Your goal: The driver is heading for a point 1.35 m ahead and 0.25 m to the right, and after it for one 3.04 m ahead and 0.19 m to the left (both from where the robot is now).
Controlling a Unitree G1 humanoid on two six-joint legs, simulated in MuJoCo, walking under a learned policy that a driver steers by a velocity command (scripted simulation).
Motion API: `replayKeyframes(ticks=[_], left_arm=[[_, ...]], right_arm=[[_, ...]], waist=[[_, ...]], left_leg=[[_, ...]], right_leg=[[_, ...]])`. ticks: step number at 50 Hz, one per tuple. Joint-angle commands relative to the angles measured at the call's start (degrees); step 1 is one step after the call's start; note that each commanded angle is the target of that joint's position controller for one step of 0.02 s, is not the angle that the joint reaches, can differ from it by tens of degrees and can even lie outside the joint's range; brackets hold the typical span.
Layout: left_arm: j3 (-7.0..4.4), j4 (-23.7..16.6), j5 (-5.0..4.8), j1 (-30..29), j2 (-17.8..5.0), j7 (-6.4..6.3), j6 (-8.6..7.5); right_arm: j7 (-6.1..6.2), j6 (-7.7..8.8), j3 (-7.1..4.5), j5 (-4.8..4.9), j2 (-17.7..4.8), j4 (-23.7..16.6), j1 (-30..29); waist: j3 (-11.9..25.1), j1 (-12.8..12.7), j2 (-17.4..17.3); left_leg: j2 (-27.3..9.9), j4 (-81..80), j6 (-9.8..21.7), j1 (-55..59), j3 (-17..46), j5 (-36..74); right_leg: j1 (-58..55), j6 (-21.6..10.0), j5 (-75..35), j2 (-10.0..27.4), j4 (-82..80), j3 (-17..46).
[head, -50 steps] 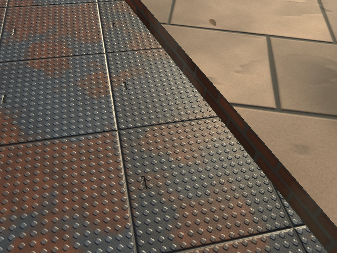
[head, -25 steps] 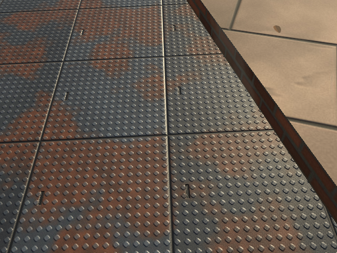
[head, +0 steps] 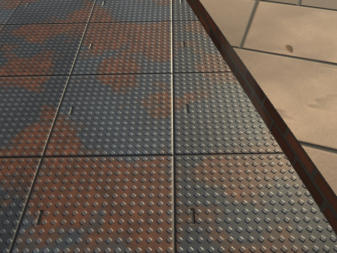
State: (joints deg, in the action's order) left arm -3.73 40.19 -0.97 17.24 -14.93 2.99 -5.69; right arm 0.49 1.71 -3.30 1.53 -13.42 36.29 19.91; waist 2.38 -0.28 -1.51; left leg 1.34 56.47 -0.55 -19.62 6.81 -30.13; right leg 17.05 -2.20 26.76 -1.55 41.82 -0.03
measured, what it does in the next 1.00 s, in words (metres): walks ahead: left foot, then right foot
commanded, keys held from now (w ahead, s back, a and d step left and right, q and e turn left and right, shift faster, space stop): w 1.00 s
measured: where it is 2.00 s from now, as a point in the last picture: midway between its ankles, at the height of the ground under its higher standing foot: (181, 153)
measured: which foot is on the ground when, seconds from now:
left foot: up 0.00-0.30, down 0.32-0.88, up 0.90-1.00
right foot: down 0.00-0.32, up 0.34-0.84, down 0.86-1.00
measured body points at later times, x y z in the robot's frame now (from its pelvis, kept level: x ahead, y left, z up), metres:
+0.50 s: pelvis +0.23 +0.06 +0.03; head +0.25 +0.07 +0.47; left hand +0.34 +0.34 -0.09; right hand +0.34 -0.21 -0.07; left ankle +0.27 +0.15 -0.71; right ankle +0.20 -0.09 -0.63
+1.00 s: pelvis +0.50 -0.01 +0.02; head +0.54 -0.03 +0.47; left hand +0.65 +0.25 -0.08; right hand +0.57 -0.29 -0.11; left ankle +0.40 +0.14 -0.62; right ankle +0.56 -0.10 -0.71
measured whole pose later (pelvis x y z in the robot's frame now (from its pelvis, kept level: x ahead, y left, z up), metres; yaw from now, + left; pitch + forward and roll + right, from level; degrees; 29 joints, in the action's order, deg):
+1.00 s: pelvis +0.50 -0.01 +0.02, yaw -1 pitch +2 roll +0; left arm -2.3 43.2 0.0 10.8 -15.5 2.2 -5.2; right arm 0.1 4.3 -2.6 1.1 -16.9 44.8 18.2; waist -1.7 0.6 -1.5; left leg -1.8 66.4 1.6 -23.0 2.6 -21.3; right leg 20.9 -3.6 9.0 -2.0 27.6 -2.6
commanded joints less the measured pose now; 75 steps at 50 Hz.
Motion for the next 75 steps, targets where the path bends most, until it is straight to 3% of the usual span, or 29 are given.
replayKeyframes(ticks=[1, 3, 5, 9, 13, 16, 17, 18, 19, 21, 23, 26, 33, 38, 41, 43, 44, 45, 46, 48, 50, 53, 64, 68, 71, 72, 73, 74, 75], left_arm=[[-2.85, 0.07, 0.04, 12.12, -10.48, -0.31, -0.4], [-1.55, 0.22, 0.33, 7.42, -7.83, -1.87, 1.09], [-0.66, 0.58, 0.73, 4.08, -6.53, -2.79, 2.4], [-1.41, 2.59, -0.45, 3.23, -10.07, -4.21, 2.83], [-2.1, 4.45, -1.49, 4.6, -12.3, -3.59, 2.02], [-1.36, 4.76, -0.51, 4.68, -10.16, -3.41, 1.98], [0.49, 3.01, 0.65, 9.11, -4.29, -3.14, 1.32], [0.99, 3.52, -0.21, 11.16, -3.88, -2.5, 0.02], [-0.66, 2.32, -1.92, 5.36, -9.37, -2.21, -0.23], [-0.47, 0.53, -0.59, -2.35, -8.79, -2.58, -0.25], [-0.61, 1.57, 0.35, 0.18, -7.55, -2.74, 0.87], [-0.2, 2.0, 0.58, -0.11, -5.55, -3.09, 2.3], [0.72, -1.71, 0.66, -14.57, -3.66, -2.13, 1.06], [0.94, -4.56, -0.1, -20.95, -4.08, -0.4, 0.21], [0.38, -4.26, 0.01, -17.82, -5.92, 0.13, -0.37], [-1.85, -0.26, 0.44, -3.53, -10.26, -0.62, -0.4], [-2.91, 1.37, 0.99, 7.22, -15.28, -1.26, -0.14], [-3.31, 2.51, 1.15, 8.44, -17.89, -0.68, -0.11], [-1.83, 1.79, 0.21, 6.98, -11.66, -0.68, -0.13], [-0.68, 0.85, 0.68, -0.23, -8.78, -1.08, 0.03], [0.01, 0.66, 1.62, -3.3, -6.75, -1.08, -0.17], [-0.25, 1.96, 0.96, -2.9, -7.45, -1.24, -1.0], [-0.48, 7.36, 0.14, 6.19, -10.42, -2.73, 1.22], [-0.98, 8.49, -0.03, 6.28, -11.54, -3.33, 2.38], [-0.67, 7.61, 0.41, 3.62, -11.38, -3.74, 2.98], [0.71, 5.95, 2.18, 4.47, -7.92, -3.86, 2.67], [2.24, 5.95, 0.97, 12.61, -2.07, -3.13, 1.31], [0.81, 6.56, -0.54, 7.72, -8.99, -2.7, 0.35], [0.1, 4.86, -1.76, 2.04, -10.85, -2.47, -0.1]], right_arm=[[0.38, 2.78, -1.67, 1.08, -6.12, -9.3, -12.08], [-0.16, 2.63, -0.98, -0.4, -4.16, -8.8, -12.44], [-1.52, 2.3, -0.51, -0.39, -2.93, -8.1, -11.65], [-2.79, 2.91, 0.7, -1.1, -1.03, -8.95, -17.83], [-2.59, 3.17, -0.69, -0.03, -5.51, -9.22, -18.72], [-1.52, 2.88, -3.55, -0.55, -10.16, -4.95, -1.31], [-1.0, 2.69, -4.68, -1.95, -16.17, -4.28, 7.05], [-1.69, 2.91, -4.16, -1.68, -15.7, -2.9, 9.91], [-1.88, 3.1, -3.03, -1.09, -12.14, -2.9, 5.63], [-2.19, 3.05, -2.02, -1.14, -9.69, -3.09, -2.36], [-2.43, 3.77, -1.48, -1.82, -7.47, -3.06, -6.45], [-2.04, 4.88, -1.4, -1.47, -7.59, -0.73, -6.0], [-0.82, 4.0, -2.0, -0.66, -10.87, 3.72, -0.08], [-0.57, 2.76, -2.25, -0.15, -11.86, 6.88, 4.0], [-0.16, 1.87, -2.6, -0.14, -12.89, 7.62, 3.01], [0.12, 1.31, -1.94, -0.7, -11.68, 7.26, 1.95], [0.35, 1.42, -0.34, -2.35, -8.04, 5.4, 2.71], [-0.15, 2.76, 1.06, -0.96, -2.56, 5.01, 10.78], [-0.3, 3.75, -0.32, 0.17, -9.48, 5.71, 5.98], [-0.23, 4.33, -0.65, 0.28, -10.56, 3.53, -2.92], [-0.26, 3.66, -0.86, -0.84, -9.26, 3.29, -3.24], [-0.21, 2.29, -0.48, -1.09, -7.05, 3.63, -2.07], [-2.41, 3.54, 0.63, -0.61, -4.88, -2.17, -22.16], [-3.66, 4.1, 0.28, -0.65, -6.21, -3.26, -22.68], [-2.71, 4.05, -2.4, -1.19, -11.61, 1.74, -4.68], [-1.88, 3.61, -3.41, -1.65, -16.09, 3.48, 5.61], [-2.35, 3.69, -3.39, -1.83, -17.65, 3.98, 5.08], [-2.16, 3.61, -2.18, -1.11, -11.73, 3.25, 3.36], [-1.81, 3.62, -1.55, -1.09, -9.97, 2.97, -0.43]], waist=[[-5.49, -5.16, 8.31], [-4.74, -2.69, 4.34], [-5.56, -1.03, 6.96], [-5.06, -2.78, 7.73], [-5.32, -2.18, 7.78], [4.94, 7.34, 5.95], [15.13, 7.47, -7.26], [22.18, 6.71, -16.1], [11.45, 6.34, -10.32], [0.21, 3.23, -1.99], [-0.76, -0.76, -3.58], [-1.61, -1.87, -3.31], [-5.32, 2.82, -1.69], [-7.13, 4.98, -2.04], [-5.32, 2.6, -3.72], [4.3, -4.35, -2.83], [14.3, -7.45, 6.16], [20.36, -2.76, 22.13], [16.16, -5.49, 13.98], [4.75, -3.52, 4.66], [1.43, -0.4, 5.59], [0.07, 1.16, 5.28], [-6.55, -5.2, 4.51], [-6.01, -3.3, 5.68], [5.91, 6.24, 5.25], [14.97, 8.84, -3.53], [20.69, 3.6, -17.56], [15.48, 6.4, -9.19], [7.28, 5.96, -5.61]], left_leg=[[0.08, 24.93, 1.38, -42.11, 0.55, -2.65], [-4.46, 19.23, 1.75, -39.48, -0.67, 6.26], [-5.47, 10.38, 0.71, -31.44, -3.5, 13.38], [-2.71, -13.22, -0.44, -14.14, -8.21, 24.92], [-1.6, -22.42, 2.04, -7.99, -8.16, 26.07], [-0.29, -23.28, 7.44, 17.64, -9.21, 25.5], [-16.52, -25.57, 14.9, 38.12, 14.91, 17.93], [-23.5, -39.1, 19.41, 41.86, 40.69, 2.87], [-21.75, -41.35, 16.69, 35.54, 35.87, -4.47], [-17.65, -43.01, 14.3, 18.03, 21.16, 6.78], [-13.82, -45.96, 13.44, 8.98, 13.62, 15.47], [-12.77, -48.53, 14.45, 6.34, 6.82, 22.9], [-11.87, -49.24, 12.7, 10.54, -0.23, 26.07], [-14.83, -45.77, 11.92, 17.78, 0.19, 25.88], [-15.98, -40.75, 10.43, 21.72, 0.65, 36.12], [-10.95, -23.11, 7.45, 17.43, -3.81, 50.52], [-6.71, -2.89, 4.89, 5.0, -6.84, 33.07], [3.05, 13.85, 1.75, -16.57, -3.2, -2.43], [-0.25, 19.09, 2.15, -23.06, 2.03, -1.83], [-5.89, 15.56, 2.76, -23.14, -1.33, 8.92], [-8.66, 10.73, 2.21, -18.22, -1.47, 14.26], [-9.14, 6.89, 0.58, -16.98, -2.68, 16.72], [-5.83, -23.35, 0.53, -19.57, -6.13, 35.62], [-4.14, -27.28, 3.41, -17.03, -6.48, 28.25], [-1.89, -28.42, 7.87, 11.23, -8.37, 29.12], [-14.24, -26.25, 11.55, 29.19, 6.21, 31.66], [-24.36, -34.38, 20.56, 43.81, 33.73, 19.11], [-22.9, -37.67, 17.99, 40.0, 32.02, 12.06], [-21.24, -38.97, 15.53, 31.67, 22.24, 14.46]], right_leg=[[-27.68, -18.62, -24.44, 22.42, -21.63, 37.55], [-23.02, -13.91, -26.3, 19.54, -22.2, 27.28], [-14.85, -11.02, -22.67, 15.06, -26.35, 19.07], [-6.39, -7.98, -24.5, 10.62, -29.43, 7.71], [-10.53, -7.22, -29.74, 14.8, -27.27, 9.01], [-5.22, -3.74, -49.11, 10.04, -3.21, 3.29], [12.42, 0.04, -25.41, 3.22, 21.77, 0.45], [21.51, 0.32, 5.84, -2.24, 31.79, 8.78], [28.49, -0.05, 2.4, 1.53, 36.09, 8.23], [26.52, -0.72, -7.71, 6.63, 30.72, 4.88], [19.42, -0.24, -13.0, 9.33, 26.21, 5.66], [19.38, 1.33, -16.96, 9.38, 21.78, 4.49], [21.66, 3.37, -33.96, 7.41, -1.94, 2.27], [20.99, 1.62, -29.81, 5.75, -10.45, 1.62], [15.34, -0.92, -22.65, 4.05, -13.0, 0.06], [-5.83, -4.24, -23.0, 2.21, -13.4, -1.77], [-23.95, -8.27, -26.49, 14.5, -11.65, 12.79], [-39.69, -17.05, -10.62, 24.16, -20.91, 40.95], [-37.31, -14.92, -3.76, 22.69, -24.59, 40.72], [-22.47, -11.23, -14.26, 18.69, -25.64, 25.3], [-13.54, -10.85, -23.43, 15.25, -28.56, 18.53], [-9.46, -12.17, -29.57, 14.14, -31.98, 13.17], [-16.71, -9.41, -30.42, 13.61, -32.59, 5.49], [-22.73, -7.89, -38.99, 16.28, -27.31, 6.21], [-16.1, -4.55, -55.81, 11.3, -5.99, 1.99], [-2.79, -2.5, -33.7, 6.74, 13.36, -0.58], [18.21, 0.05, 6.25, -3.01, 29.38, 3.78], [24.41, -0.38, 5.74, 0.6, 34.22, 8.98], [26.13, -0.8, 0.0, 3.15, 33.22, 7.55]])
Keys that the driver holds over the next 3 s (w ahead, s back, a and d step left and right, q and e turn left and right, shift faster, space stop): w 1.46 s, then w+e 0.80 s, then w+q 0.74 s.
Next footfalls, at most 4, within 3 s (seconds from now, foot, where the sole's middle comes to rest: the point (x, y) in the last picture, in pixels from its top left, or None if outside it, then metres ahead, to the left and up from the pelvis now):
0.32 left None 0.31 0.15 -0.75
0.86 right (207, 235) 0.60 -0.10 -0.75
1.42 left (155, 170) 0.92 0.12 -0.75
1.98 right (207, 128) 1.18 -0.14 -0.75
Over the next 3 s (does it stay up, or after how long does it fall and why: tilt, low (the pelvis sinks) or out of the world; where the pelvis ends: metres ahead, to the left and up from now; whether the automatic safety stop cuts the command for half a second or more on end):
stays up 1.56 -0.18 0.02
